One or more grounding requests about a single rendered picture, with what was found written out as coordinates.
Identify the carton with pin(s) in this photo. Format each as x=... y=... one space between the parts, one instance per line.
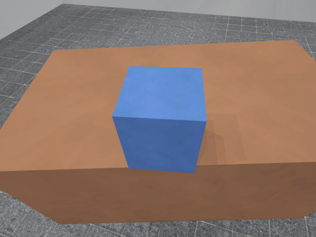
x=160 y=118

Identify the pedestal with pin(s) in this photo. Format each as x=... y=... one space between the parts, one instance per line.
x=60 y=152

